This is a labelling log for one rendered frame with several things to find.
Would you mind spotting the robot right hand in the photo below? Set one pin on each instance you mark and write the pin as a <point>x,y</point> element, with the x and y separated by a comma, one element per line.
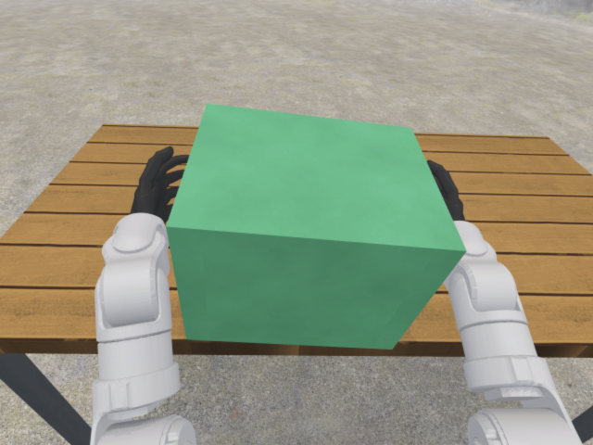
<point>448,190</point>

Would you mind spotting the table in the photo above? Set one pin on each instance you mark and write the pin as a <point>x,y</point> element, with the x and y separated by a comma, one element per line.
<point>531,201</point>

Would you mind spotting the robot left upper arm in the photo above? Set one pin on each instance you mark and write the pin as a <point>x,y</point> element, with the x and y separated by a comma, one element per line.
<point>162,430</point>

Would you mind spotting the carton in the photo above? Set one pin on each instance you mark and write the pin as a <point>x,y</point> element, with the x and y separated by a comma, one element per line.
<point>302,230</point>

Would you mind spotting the robot left hand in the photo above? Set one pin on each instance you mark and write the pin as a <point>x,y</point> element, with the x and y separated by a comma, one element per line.
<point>152,196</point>

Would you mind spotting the left robot forearm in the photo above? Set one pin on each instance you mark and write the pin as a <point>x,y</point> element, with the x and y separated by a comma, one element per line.
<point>133,321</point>

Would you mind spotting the right robot forearm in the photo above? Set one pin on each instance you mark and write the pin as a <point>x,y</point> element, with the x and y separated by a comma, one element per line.
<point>501,359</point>

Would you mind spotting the robot right upper arm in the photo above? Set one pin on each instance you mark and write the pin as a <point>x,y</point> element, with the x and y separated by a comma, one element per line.
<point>519,426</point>

